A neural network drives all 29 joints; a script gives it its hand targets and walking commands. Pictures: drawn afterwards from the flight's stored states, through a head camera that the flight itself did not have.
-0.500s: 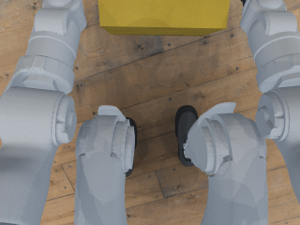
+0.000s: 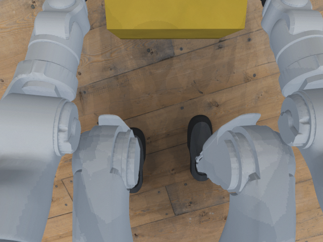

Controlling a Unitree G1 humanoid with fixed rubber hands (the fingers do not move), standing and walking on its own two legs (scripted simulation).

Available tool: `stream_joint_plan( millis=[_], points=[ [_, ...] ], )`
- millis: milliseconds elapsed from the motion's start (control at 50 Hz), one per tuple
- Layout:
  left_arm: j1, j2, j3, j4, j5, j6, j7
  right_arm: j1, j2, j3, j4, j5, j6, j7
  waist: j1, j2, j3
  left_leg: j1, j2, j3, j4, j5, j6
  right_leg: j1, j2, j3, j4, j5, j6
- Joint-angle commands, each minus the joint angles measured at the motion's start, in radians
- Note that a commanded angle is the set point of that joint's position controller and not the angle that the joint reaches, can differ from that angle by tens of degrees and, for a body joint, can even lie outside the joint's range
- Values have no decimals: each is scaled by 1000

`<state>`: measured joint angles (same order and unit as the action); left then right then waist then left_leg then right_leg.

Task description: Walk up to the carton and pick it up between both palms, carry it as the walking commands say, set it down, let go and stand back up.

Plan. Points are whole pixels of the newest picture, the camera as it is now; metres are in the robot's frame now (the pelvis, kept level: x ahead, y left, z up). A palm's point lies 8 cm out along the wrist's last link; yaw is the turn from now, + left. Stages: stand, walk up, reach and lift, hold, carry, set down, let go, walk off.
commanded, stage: set down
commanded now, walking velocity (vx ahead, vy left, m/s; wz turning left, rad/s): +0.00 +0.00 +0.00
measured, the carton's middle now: out of the picture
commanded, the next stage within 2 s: none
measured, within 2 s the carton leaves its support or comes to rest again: neither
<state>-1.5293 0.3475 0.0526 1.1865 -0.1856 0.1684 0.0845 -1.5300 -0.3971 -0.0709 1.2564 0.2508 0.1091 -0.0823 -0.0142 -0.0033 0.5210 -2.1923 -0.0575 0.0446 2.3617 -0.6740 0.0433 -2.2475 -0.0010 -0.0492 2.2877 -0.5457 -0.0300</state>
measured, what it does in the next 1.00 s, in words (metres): stands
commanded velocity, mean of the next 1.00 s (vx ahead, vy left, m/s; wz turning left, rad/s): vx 0.00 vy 0.00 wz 0.00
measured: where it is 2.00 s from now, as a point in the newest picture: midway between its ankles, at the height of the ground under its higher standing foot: (166, 164)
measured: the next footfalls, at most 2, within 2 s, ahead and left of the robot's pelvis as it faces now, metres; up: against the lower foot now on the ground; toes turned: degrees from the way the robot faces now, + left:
none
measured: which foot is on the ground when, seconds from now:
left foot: down 0.00-1.00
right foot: down 0.00-1.00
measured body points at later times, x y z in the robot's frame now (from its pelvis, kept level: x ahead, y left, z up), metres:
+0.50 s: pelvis +0.00 +0.00 +0.00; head +0.37 +0.01 +0.24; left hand +0.55 +0.16 -0.19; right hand +0.55 -0.20 -0.19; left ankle +0.10 +0.10 -0.30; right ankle +0.13 -0.11 -0.30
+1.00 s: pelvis +0.00 +0.00 +0.00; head +0.38 +0.00 +0.23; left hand +0.56 +0.17 -0.20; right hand +0.56 -0.22 -0.19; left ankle +0.10 +0.10 -0.30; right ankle +0.13 -0.11 -0.30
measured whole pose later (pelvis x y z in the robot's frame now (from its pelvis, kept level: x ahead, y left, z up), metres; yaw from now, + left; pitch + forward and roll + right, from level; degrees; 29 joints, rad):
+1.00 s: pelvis +0.00 +0.00 +0.00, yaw +0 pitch +31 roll -2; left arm -1.54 0.41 0.02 1.21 -0.23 0.07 0.08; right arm -1.55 -0.42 -0.14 1.28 0.23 0.04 -0.09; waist -0.02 -0.01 0.52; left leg -2.23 -0.02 0.03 2.37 -0.67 0.05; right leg -2.28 -0.02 -0.08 2.29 -0.55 -0.06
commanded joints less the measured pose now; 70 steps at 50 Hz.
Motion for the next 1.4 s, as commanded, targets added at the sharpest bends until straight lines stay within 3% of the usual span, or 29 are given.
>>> stream_joint_plan(
  millis=[0, 40, 100, 260, 300, 340, 380, 460, 500, 560, 580, 600, 700, 780, 880, 900, 940, 1000, 1020, 1080, 1100, 1140, 1180, 1240, 1280, 1320, 1340, 1360, 1380],
  points=[
    [-607, -776, -202, -279, -58, -64, -237, -548, 800, 147, -247, 20, -29, 245, -55, 62, -993, 382, -24, -100, -249, 364, 0, 452, 68, 50, -101, 343, -18],
    [-593, -779, -191, -264, -49, -62, -239, -553, 810, 141, -231, 36, -18, 246, -26, 58, -992, 370, -25, -77, -233, 341, 2, 466, 68, 57, -116, 298, -13],
    [-587, -774, -183, -246, -63, -58, -251, -554, 765, 123, -253, 2, -26, 236, -72, 45, -967, 305, -19, -89, -221, 312, 0, 513, 57, 71, -121, 307, -26],
    [-574, -731, -153, -285, -38, -72, -243, -502, 785, 104, -207, 4, -18, 241, -16, 58, -978, 326, -30, -67, -217, 346, -5, 508, 75, 73, -113, 327, -13],
    [-562, -714, -154, -242, -38, -64, -240, -532, 719, 67, -241, -19, -27, 238, -60, 38, -945, 323, -23, -87, -236, 331, -5, 508, 59, 62, -120, 324, -15],
    [-545, -640, -139, -222, -22, -69, -229, -501, 671, 68, -191, -23, -28, 224, -25, 69, -934, 335, -15, -77, -232, 333, -15, 485, 71, 67, -112, 314, -8],
    [-567, -614, -154, -268, -46, -79, -216, -518, 632, 52, -240, -23, -39, 208, -56, 81, -944, 374, -16, -92, -237, 334, -12, 473, 64, 51, -110, 304, -18],
    [-525, -463, -137, -242, -49, -87, -175, -469, 470, 18, -192, -23, -55, 175, -86, 88, -991, 450, -6, -102, -241, 374, -27, 479, 49, 37, -115, 319, -10],
    [-493, -423, -107, -220, -39, -99, -159, -481, 421, 33, -194, -15, -69, 160, -44, 54, -995, 402, -9, -86, -234, 389, -22, 537, 50, 55, -112, 354, -4],
    [-427, -210, -63, -157, -28, -110, -109, -416, 241, -15, -144, -23, -84, 103, -54, 29, -1022, 406, 6, -101, -239, 390, -23, 581, 40, 56, -110, 373, 5],
    [-445, -97, -69, -184, -23, -117, -80, -366, 121, -59, -110, -30, -88, 76, -73, 88, -1020, 455, 12, -109, -237, 383, -42, 494, 33, 47, -106, 337, 4],
    [-422, -28, -45, -151, -29, -119, -60, -376, 11, -60, -100, -22, -95, 54, -46, 68, -1024, 402, 15, -95, -237, 355, -49, 568, 21, 64, -115, 320, 3],
    [-398, 112, -51, -165, -39, -125, -4, -353, -80, -62, -139, -22, -114, -4, -38, 56, -1132, 396, 14, -97, -238, 410, -52, 650, 15, 81, -122, 414, 12],
    [-317, 179, 10, -60, -13, -118, 8, -309, -140, -81, -86, -33, -103, -12, -4, 31, -1129, 371, 33, -112, -227, 409, -44, 615, 16, 100, -112, 408, 27],
    [-326, 167, -46, -124, -57, -131, -1, -260, -146, -80, -71, -35, -105, -8, -43, 40, -1201, 369, 33, -118, -224, 427, -50, 660, 19, 90, -92, 451, 14],
    [-282, 189, -7, -68, -21, -120, -3, -279, -126, -76, -115, -15, -98, -11, 9, 47, -1140, 310, 36, -100, -214, 395, -41, 646, 20, 107, -106, 434, 21],
    [-314, 182, -29, -117, -47, -122, -6, -269, -167, -89, -103, -24, -104, -12, -35, 58, -1179, 325, 47, -111, -211, 405, -49, 657, 12, 108, -96, 451, 7],
    [-331, 205, -25, -117, -51, -125, -8, -277, -148, -79, -94, 3, -85, 1, 10, 53, -1149, 341, 55, -115, -221, 389, -41, 622, 7, 109, -94, 413, 10],
    [-324, 212, -33, -128, -38, -124, -5, -237, -141, -83, -63, -8, -80, 6, -15, 56, -1140, 385, 50, -120, -228, 377, -44, 575, 3, 99, -106, 375, 13],
    [-345, 193, -40, -159, -63, -121, -8, -299, -181, -72, -146, 16, -90, 12, -7, 78, -1166, 409, 52, -107, -215, 382, -42, 581, 0, 92, -100, 370, 4],
    [-364, 202, -56, -230, -79, -127, -6, -321, -149, -50, -227, 53, -98, 14, 30, 91, -1273, 469, 51, -112, -205, 474, -37, 622, 1, 93, -93, 442, 3],
    [-289, 203, -36, -196, -83, -117, -4, -229, -189, -88, -139, 12, -86, 6, -34, 64, -1298, 471, 42, -101, -215, 458, -38, 664, 4, 85, -97, 455, 0],
    [-330, 234, -38, -319, -87, -103, 1, -254, -215, -99, -250, 17, -80, -8, -57, 29, -1471, 529, 45, -113, -236, 445, -31, 787, 0, 69, -93, 477, 6],
    [-322, 273, -4, -354, -51, -85, 15, -237, -202, -82, -292, 50, -54, -15, 5, 70, -1586, 647, 38, -91, -237, 485, -29, 777, 11, 59, -118, 457, 14],
    [-311, 258, -14, -371, -66, -66, 20, -209, -240, -102, -317, 41, -37, -16, -33, 104, -1643, 742, 35, -105, -243, 516, -34, 748, 16, 44, -119, 412, 6],
    [-320, 275, -7, -403, -67, -34, 29, -242, -293, -114, -400, 31, -18, -28, -58, 90, -1678, 754, 28, -87, -278, 451, -31, 777, 15, 31, -165, 367, 5],
    [-246, 279, 31, -346, -53, -27, 26, -220, -268, -108, -381, 38, -4, -29, -11, 40, -1606, 667, 34, -87, -295, 418, -18, 792, 17, 52, -163, 364, 4],
    [-269, 253, 4, -379, -72, -17, 25, -211, -266, -98, -404, 18, 3, -33, -35, 73, -1684, 715, 26, -63, -292, 414, -31, 834, 18, 42, -188, 367, 1],
    [-227, 256, 18, -325, -70, -12, 25, -241, -239, -90, -457, 32, 5, -29, -10, 1, -1648, 662, 21, -69, -309, 392, -6, 847, 24, 31, -194, 359, 5]
  ],
)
